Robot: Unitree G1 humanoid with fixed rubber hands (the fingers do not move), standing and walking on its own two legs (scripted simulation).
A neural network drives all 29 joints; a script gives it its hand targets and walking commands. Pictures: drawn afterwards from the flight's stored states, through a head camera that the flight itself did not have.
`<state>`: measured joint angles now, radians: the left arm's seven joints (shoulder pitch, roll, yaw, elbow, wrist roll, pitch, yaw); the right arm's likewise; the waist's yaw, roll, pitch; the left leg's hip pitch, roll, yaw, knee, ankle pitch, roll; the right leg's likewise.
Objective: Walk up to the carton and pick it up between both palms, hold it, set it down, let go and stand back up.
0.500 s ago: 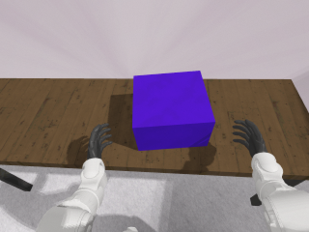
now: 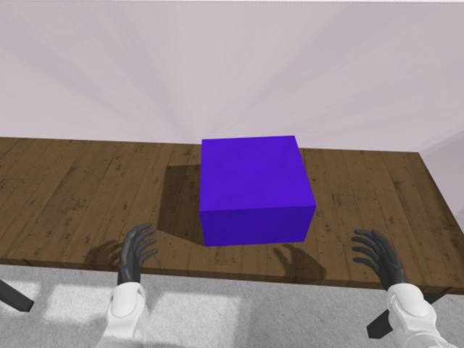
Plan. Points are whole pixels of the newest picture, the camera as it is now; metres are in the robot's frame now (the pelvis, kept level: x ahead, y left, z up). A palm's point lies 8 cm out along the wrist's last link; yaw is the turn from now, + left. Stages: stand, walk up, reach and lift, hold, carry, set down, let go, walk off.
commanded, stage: set down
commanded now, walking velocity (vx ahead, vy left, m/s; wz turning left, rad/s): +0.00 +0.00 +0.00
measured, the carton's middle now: (251, 189) +0.53 +0.01 -0.09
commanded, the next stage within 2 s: none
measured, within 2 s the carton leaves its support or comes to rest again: neither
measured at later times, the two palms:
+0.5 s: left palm (132, 287) +0.22 +0.20 -0.01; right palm (408, 304) +0.24 -0.26 -0.02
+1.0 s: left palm (127, 295) +0.21 +0.21 -0.02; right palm (395, 306) +0.24 -0.24 -0.02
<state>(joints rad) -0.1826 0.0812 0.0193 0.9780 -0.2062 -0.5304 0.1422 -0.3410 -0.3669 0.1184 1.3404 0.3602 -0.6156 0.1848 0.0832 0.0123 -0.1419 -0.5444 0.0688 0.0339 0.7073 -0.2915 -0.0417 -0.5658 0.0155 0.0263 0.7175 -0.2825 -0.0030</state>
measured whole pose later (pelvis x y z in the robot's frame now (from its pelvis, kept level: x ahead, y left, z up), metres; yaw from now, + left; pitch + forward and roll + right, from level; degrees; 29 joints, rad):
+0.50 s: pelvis +0.01 -0.01 +0.01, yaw +0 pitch -5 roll +2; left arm 0.01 0.10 0.02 0.78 -0.18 -0.37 0.13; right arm -0.06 -0.34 0.12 1.01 0.36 -0.50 0.15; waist 0.04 -0.01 -0.02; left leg -0.21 0.05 0.03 0.57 -0.27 -0.04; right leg -0.27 0.00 0.03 0.67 -0.31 -0.01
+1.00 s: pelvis +0.04 +0.00 +0.02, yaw +0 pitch -6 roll +1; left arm 0.15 0.11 0.02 0.65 -0.10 -0.22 0.10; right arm 0.06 -0.30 0.12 0.88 0.33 -0.39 0.10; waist 0.04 -0.02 -0.01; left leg -0.10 0.04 0.04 0.46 -0.26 -0.05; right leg -0.15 0.00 0.03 0.54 -0.29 -0.01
